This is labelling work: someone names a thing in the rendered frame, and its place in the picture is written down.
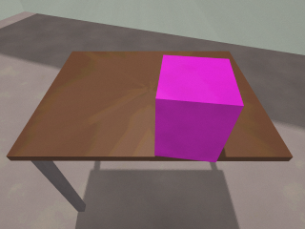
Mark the carton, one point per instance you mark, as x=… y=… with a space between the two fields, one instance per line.
x=196 y=106

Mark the table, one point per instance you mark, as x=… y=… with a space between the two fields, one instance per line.
x=101 y=107

